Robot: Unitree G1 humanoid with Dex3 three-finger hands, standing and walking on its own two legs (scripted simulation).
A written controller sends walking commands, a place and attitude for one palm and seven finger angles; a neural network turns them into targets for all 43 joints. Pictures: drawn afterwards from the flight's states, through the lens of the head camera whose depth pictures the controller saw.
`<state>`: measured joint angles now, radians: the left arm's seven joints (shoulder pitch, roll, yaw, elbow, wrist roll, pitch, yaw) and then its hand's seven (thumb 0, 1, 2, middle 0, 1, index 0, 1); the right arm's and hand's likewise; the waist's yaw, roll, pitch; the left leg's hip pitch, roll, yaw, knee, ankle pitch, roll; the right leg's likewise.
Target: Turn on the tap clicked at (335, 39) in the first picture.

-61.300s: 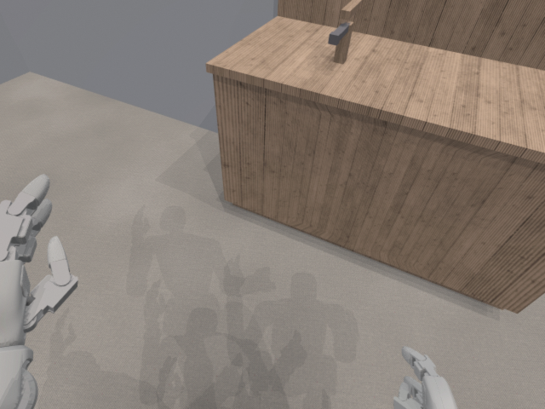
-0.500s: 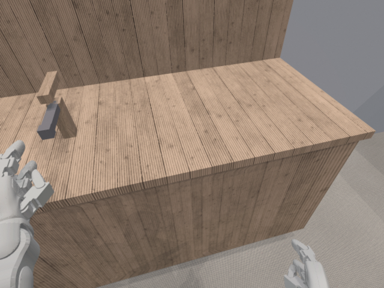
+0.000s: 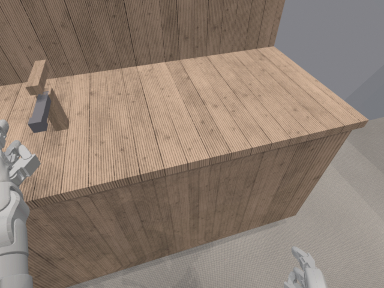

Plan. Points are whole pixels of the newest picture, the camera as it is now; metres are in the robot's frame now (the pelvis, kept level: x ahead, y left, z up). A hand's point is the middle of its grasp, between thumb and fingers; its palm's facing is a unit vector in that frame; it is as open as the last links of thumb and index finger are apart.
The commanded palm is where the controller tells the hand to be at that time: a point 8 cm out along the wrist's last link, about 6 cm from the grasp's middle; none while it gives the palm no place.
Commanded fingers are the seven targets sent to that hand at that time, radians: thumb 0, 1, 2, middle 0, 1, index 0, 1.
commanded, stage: reach beside the lever's end, fingers flat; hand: left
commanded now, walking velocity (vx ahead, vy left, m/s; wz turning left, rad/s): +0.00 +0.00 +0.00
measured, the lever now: (38, 124) +0.42 +0.41 +0.12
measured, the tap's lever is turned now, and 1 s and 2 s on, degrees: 0 1 6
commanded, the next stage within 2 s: push the lever round in 1.40 s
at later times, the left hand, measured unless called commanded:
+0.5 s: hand (28, 139) +0.36 +0.40 +0.12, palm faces +0.63 -0.77 -0.08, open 7.8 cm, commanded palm +0.31 +0.44 +0.12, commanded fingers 0.00 0.90 0.90 -0.15 -0.15 -0.15 -0.15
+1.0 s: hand (33, 134) +0.41 +0.43 +0.10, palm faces +0.57 -0.82 -0.05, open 7.8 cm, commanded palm +0.34 +0.46 +0.11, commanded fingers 0.00 0.90 0.90 -0.15 -0.15 -0.15 -0.15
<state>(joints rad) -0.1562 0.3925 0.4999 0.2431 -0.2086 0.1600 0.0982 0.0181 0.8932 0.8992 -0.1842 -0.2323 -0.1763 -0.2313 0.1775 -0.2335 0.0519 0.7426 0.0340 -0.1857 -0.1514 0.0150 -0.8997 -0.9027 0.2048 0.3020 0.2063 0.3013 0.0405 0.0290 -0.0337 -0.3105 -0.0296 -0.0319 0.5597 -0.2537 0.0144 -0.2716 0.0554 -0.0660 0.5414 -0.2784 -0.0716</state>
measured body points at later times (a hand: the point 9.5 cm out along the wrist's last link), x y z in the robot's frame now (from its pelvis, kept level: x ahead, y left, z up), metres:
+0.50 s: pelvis +0.00 +0.00 -0.01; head +0.04 +0.00 +0.44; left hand +0.32 +0.43 +0.13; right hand +0.09 -0.27 -0.12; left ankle +0.03 +0.11 -0.73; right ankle +0.01 -0.07 -0.73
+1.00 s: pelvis +0.02 +0.03 -0.02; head +0.08 +0.05 +0.43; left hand +0.37 +0.47 +0.10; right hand +0.06 -0.25 -0.12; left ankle +0.03 +0.11 -0.73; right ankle +0.01 -0.07 -0.73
